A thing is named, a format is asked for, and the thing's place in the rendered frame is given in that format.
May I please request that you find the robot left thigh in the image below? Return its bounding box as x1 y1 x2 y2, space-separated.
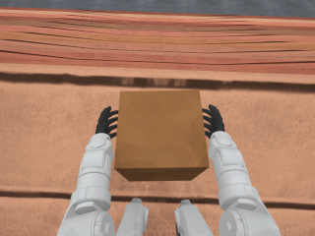
115 203 149 236

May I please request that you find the left robot shin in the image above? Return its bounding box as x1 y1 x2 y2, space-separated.
124 198 143 211

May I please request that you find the right robot hand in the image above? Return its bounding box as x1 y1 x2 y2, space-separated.
202 104 225 139

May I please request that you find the carton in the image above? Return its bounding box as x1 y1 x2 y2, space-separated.
114 90 210 182

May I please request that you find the right robot upper arm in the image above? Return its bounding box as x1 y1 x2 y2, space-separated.
219 207 281 236

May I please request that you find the right robot forearm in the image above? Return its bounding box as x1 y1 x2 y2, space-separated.
208 131 282 236

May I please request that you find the left robot upper arm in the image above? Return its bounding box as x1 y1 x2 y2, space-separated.
57 209 116 236

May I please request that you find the left robot hand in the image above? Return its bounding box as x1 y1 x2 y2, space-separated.
95 106 119 139

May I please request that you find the left robot forearm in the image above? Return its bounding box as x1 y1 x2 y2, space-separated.
57 133 114 236

